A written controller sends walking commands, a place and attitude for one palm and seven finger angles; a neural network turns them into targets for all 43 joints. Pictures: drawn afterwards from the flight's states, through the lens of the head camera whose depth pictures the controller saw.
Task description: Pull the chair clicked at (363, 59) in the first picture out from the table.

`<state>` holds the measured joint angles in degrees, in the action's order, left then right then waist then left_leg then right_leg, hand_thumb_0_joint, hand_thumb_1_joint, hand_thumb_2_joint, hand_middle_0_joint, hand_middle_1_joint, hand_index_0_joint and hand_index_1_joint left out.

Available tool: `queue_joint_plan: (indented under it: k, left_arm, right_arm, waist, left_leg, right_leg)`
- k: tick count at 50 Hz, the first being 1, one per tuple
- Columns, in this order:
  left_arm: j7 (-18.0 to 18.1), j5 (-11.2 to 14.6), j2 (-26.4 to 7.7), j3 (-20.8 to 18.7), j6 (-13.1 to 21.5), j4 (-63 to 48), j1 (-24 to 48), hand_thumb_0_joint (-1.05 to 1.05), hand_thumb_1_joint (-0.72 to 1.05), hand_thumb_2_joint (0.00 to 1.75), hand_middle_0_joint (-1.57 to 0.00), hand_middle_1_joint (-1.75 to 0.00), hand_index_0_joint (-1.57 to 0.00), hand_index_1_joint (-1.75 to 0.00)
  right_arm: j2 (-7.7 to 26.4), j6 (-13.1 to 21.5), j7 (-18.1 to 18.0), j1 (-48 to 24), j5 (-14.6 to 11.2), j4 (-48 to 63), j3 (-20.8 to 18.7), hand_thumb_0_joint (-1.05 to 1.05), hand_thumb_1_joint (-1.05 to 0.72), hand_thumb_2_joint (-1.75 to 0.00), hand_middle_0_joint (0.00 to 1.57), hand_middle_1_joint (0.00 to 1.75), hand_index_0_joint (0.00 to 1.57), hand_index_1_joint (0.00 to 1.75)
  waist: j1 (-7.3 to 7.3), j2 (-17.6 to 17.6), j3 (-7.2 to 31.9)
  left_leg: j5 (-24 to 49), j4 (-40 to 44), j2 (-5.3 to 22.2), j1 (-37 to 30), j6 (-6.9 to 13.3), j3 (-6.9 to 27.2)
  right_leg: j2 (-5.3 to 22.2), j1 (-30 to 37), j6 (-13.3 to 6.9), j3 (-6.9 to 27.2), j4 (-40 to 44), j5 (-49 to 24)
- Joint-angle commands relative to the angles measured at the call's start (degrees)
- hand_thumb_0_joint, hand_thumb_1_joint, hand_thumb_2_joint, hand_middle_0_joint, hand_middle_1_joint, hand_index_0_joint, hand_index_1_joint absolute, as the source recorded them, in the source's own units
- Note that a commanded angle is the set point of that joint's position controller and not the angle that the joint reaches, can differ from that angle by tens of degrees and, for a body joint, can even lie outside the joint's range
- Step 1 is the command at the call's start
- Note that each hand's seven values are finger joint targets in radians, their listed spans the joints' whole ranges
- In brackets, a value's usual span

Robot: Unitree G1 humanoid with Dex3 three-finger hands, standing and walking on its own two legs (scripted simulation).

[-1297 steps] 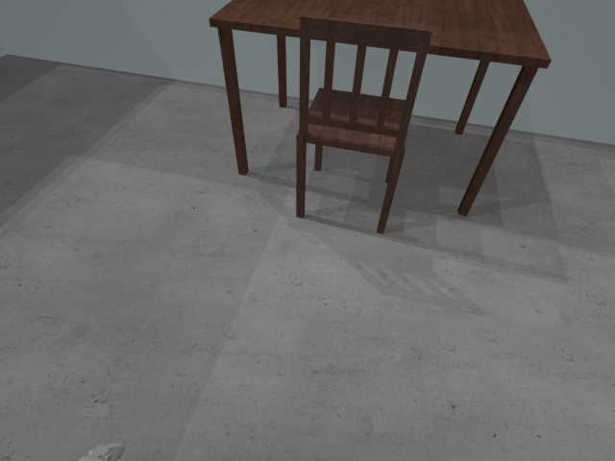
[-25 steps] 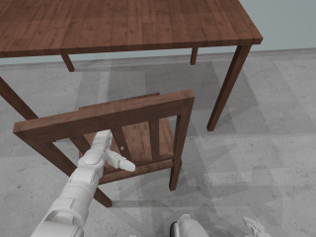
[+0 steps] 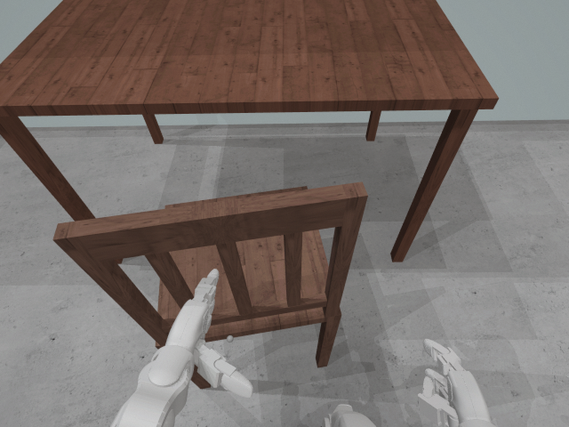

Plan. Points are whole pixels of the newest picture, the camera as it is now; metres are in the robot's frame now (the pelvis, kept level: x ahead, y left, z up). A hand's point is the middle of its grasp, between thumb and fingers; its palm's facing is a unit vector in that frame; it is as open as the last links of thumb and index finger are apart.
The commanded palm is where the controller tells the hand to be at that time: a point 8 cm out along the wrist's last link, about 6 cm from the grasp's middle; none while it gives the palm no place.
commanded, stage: draw the fingers out of the gap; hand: left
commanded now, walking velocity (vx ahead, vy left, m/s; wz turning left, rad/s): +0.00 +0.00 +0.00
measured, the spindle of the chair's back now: (236, 279) +0.36 +0.10 -0.06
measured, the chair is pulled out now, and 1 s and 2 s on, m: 0.20 0.20 0.20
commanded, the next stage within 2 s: draw the hand back to the body in 0.18 s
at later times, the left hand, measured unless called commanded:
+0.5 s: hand (191, 349) +0.22 +0.12 +0.04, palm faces +0.04 -1.00 +0.02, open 17.5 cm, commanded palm +0.18 +0.18 +0.03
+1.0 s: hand (108, 357) +0.19 +0.19 +0.10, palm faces +0.20 -0.94 -0.27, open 16.1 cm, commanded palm +0.16 +0.25 +0.13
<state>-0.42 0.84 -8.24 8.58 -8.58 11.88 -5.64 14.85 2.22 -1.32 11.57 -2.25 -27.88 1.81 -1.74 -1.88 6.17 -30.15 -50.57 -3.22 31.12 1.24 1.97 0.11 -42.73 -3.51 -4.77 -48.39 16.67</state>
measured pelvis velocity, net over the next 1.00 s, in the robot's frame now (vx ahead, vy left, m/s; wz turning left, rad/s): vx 0.01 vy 0.02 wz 0.01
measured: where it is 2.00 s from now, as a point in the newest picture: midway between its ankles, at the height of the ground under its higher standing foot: outside the picture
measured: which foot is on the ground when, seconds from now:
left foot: down 0.00-1.00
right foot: down 0.00-1.00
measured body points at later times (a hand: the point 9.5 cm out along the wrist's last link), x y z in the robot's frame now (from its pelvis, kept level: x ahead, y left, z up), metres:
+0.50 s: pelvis -0.01 +0.01 -0.03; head +0.04 +0.01 +0.42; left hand +0.21 +0.18 +0.04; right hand +0.17 -0.22 -0.10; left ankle -0.05 +0.11 -0.69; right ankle +0.07 -0.08 -0.69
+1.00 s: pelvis +0.01 +0.02 +0.01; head +0.02 +0.01 +0.46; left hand +0.18 +0.24 +0.11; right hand +0.19 -0.21 -0.06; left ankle -0.05 +0.11 -0.69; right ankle +0.07 -0.08 -0.69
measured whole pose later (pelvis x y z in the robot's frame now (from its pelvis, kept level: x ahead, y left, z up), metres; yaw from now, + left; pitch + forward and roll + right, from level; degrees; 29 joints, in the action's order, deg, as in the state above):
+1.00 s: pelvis +0.01 +0.02 +0.01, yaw +1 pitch +5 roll -1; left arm 8.1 2.2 -14.3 -0.7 4.0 -24.6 -35.9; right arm 13.8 6.3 -4.2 14.8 -1.9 -27.8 0.3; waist 1.1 -3.0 4.9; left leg -30.1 -47.3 -3.5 22.0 2.6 2.7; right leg 0.4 -32.9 -1.9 -5.2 -44.6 16.8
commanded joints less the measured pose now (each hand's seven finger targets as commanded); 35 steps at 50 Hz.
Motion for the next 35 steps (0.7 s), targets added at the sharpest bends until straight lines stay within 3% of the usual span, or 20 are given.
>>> queue_joint_plan:
  k: [1,5,10,15,16,17,18,19,20,22,24,25,26,27,29,32,33,35]
  left_arm:
    - [-0.39,-0.43,-4.23,-1.66,1.81,-15.0,4.72,0.0,-0.55,0.2,0.0,0.0,0.0,0.0]
    - [0.15,-0.83,-3.54,-0.38,1.13,-20.04,-0.36,0.0,-0.55,0.2,0.0,0.0,0.0,0.0]
    - [0.55,-1.23,-3.67,0.1,0.53,-24.11,-6.86,0.0,-0.55,0.2,0.0,0.0,0.0,0.0]
    - [0.8,-1.95,-3.16,2.03,0.86,-29.97,-13.04,0.0,-0.55,0.2,0.0,0.0,0.0,0.0]
    - [1.97,5.77,2.36,-1.01,10.31,-40.11,-5.66,0.0,-0.55,0.2,0.0,0.0,0.0,0.0]
    - [2.43,4.83,-0.63,-2.87,15.06,-36.31,-10.4,0.0,-0.55,0.2,0.0,0.0,0.0,0.0]
    - [3.0,4.54,-1.99,-3.83,17.41,-36.24,-12.06,0.0,-0.55,0.2,0.0,0.0,0.0,0.0]
    - [3.17,5.83,-2.1,-4.84,19.8,-36.96,-12.81,0.0,-0.55,0.2,0.0,0.0,0.0,0.0]
    - [3.24,6.03,-1.84,-4.97,22.88,-38.48,-12.51,0.0,-0.55,0.2,0.0,0.0,0.0,0.0]
    - [3.63,6.12,-0.7,-5.12,29.21,-37.9,-13.71,0.0,-0.55,0.2,0.0,0.0,0.0,0.0]
    - [4.13,5.26,0.71,-4.45,35.55,-36.01,-15.79,0.0,-0.55,0.2,0.0,0.0,0.0,0.0]
    - [4.11,4.42,1.02,-3.61,36.97,-33.9,-17.99,0.0,-0.55,0.2,0.0,0.0,0.0,0.0]
    - [3.56,3.27,0.52,-3.28,36.41,-32.29,-21.44,0.0,-0.55,0.2,0.0,0.0,0.0,0.0]
    - [2.75,2.5,0.0,-2.21,34.81,-32.61,-22.35,0.0,-0.55,0.2,0.0,0.0,0.0,0.0]
    - [0.76,2.21,-2.46,-2.7,30.19,-35.53,-23.36,0.0,-0.55,0.2,0.0,0.0,0.0,0.0]
    - [-0.43,4.91,-6.24,-6.53,24.7,-44.65,-19.92,0.0,-0.55,0.2,0.0,0.0,0.0,0.0]
    - [0.2,6.29,-8.74,-10.05,24.31,-47.59,-19.53,0.0,-0.55,0.2,0.0,0.0,0.0,0.0]
    - [1.36,8.58,-7.67,-11.7,25.09,-50.26,-19.83,0.0,-0.55,0.2,0.0,0.0,0.0,0.0]
  right_arm:
    - [6.32,3.06,-0.94,-1.53,-0.12,9.3,-2.43,0.0,-0.9,-0.9,0.2,0.3,0.2,0.3]
    - [5.87,3.46,-0.92,-1.55,0.05,11.0,-2.15,0.0,-0.9,-0.9,0.2,0.3,0.2,0.3]
    - [5.7,3.8,-1.15,-1.25,0.2,12.44,-1.96,0.0,-0.9,-0.9,0.2,0.3,0.2,0.3]
    - [5.62,4.91,-1.32,-0.58,0.21,13.77,-1.95,0.0,-0.9,-0.9,0.2,0.3,0.2,0.3]
    - [3.81,7.19,-1.51,-1.62,0.73,12.85,-1.93,0.0,-0.9,-0.9,0.2,0.3,0.2,0.3]
    - [4.17,8.89,-1.21,-1.06,1.07,10.78,-2.25,0.0,-0.9,-0.9,0.2,0.3,0.2,0.3]
    - [4.26,9.6,-0.97,-0.93,1.05,10.27,-2.16,0.0,-0.9,-0.9,0.2,0.3,0.2,0.3]
    - [4.09,10.24,-0.59,-0.18,0.93,9.64,-2.46,0.0,-0.9,-0.9,0.2,0.3,0.2,0.3]
    - [3.79,11.05,-0.2,-0.32,1.01,9.25,-2.72,0.0,-0.9,-0.9,0.2,0.3,0.2,0.3]
    - [3.43,12.2,0.79,-0.82,1.28,7.87,-3.17,0.0,-0.9,-0.9,0.2,0.3,0.2,0.3]
    - [3.19,12.9,2.05,-2.01,1.69,6.51,-3.7,0.0,-0.9,-0.9,0.2,0.3,0.2,0.3]
    - [3.53,12.91,2.64,-2.35,1.93,6.67,-3.91,0.0,-0.9,-0.9,0.2,0.3,0.2,0.3]
    - [4.06,12.5,3.01,-2.41,1.76,7.48,-3.98,0.0,-0.9,-0.9,0.2,0.3,0.2,0.3]
    - [4.69,11.84,3.17,-2.07,1.42,8.59,-3.94,0.0,-0.9,-0.9,0.2,0.3,0.2,0.3]
    - [5.53,10.47,2.68,-1.42,0.55,10.53,-4.04,0.0,-0.9,-0.9,0.2,0.3,0.2,0.3]
    - [5.47,9.07,0.4,-1.93,-0.45,12.78,-3.49,0.0,-0.9,-0.9,0.2,0.3,0.2,0.3]
    - [5.27,9.2,-0.44,-2.58,-0.63,12.86,-3.34,0.0,-0.9,-0.9,0.2,0.3,0.2,0.3]
    - [4.17,9.99,-1.36,-2.53,-0.75,11.86,-2.68,0.0,-0.9,-0.9,0.2,0.3,0.2,0.3]
  waist:
    - [-1.44,5.04,12.88]
    - [-0.93,3.47,12.65]
    - [-1.19,5.41,10.75]
    - [-1.0,2.72,10.64]
    - [-1.47,6.01,9.55]
    - [0.28,4.65,12.19]
    - [0.65,3.16,11.42]
    - [0.39,3.32,12.64]
    - [0.92,1.21,12.74]
    - [1.27,0.61,11.85]
    - [1.56,0.37,9.79]
    - [1.57,0.68,10.37]
    - [2.07,-0.34,11.07]
    - [1.67,0.01,10.89]
    - [1.66,1.06,13.09]
    - [1.45,4.92,14.32]
    - [2.18,3.98,15.35]
    - [2.14,3.96,12.77]
  left_leg:
    - [13.74,7.29,0.14,9.93,0.89,-0.63]
    - [14.13,7.05,0.09,9.28,0.77,-0.15]
    - [11.94,6.19,-0.03,11.36,0.84,-0.13]
    - [11.92,5.6,0.01,10.54,0.78,0.34]
    - [11.56,2.11,0.12,13.23,-0.23,0.79]
    - [10.83,1.03,-0.06,14.13,-0.61,0.56]
    - [10.64,1.04,-0.04,14.73,-0.67,0.72]
    - [10.64,0.78,0.05,14.71,-0.83,0.81]
    - [10.93,0.44,0.0,14.99,-1.28,0.65]
    - [10.91,-1.04,0.24,17.05,-2.04,0.81]
    - [10.38,-3.03,0.54,19.67,-2.42,0.79]
    - [9.65,-3.18,0.55,20.09,-2.3,0.73]
    - [8.99,-2.33,0.68,19.76,-2.21,0.39]
    - [8.61,-1.13,0.81,18.99,-2.17,0.39]
    - [8.56,1.05,0.96,16.87,-1.66,0.3]
    - [7.07,3.17,0.99,15.46,-0.57,0.89]
    - [7.5,3.14,0.83,14.86,-0.58,0.8]
    - [7.84,3.79,0.96,14.03,-0.68,0.62]
  right_leg:
    - [1.64,24.6,2.15,5.83,6.21,-4.91]
    - [1.62,23.89,1.85,5.46,5.77,-4.38]
    - [1.73,22.77,2.11,6.02,6.09,-1.46]
    - [1.55,20.62,1.9,5.43,5.35,0.14]
    - [1.09,15.87,2.03,3.94,3.44,0.36]
    - [1.18,16.55,1.84,4.95,1.9,1.67]
    - [0.94,15.67,1.48,5.01,1.66,2.27]
    - [1.13,15.62,1.74,4.83,1.19,2.4]
    - [1.08,14.78,1.54,4.67,0.23,2.16]
    - [0.64,11.44,1.21,3.95,-2.16,2.61]
    - [0.29,7.35,0.86,3.41,-4.46,3.32]
    - [0.4,7.49,0.77,3.61,-4.8,3.82]
    - [0.52,8.34,0.64,3.66,-4.3,4.64]
    - [0.53,9.18,0.7,3.47,-3.27,4.99]
    - [0.62,13.22,0.9,3.73,-1.02,4.76]
    - [0.75,18.23,1.85,4.73,1.69,6.73]
    - [0.71,19.5,1.75,5.05,1.92,6.62]
    - [0.59,19.47,2.01,4.78,3.15,6.56]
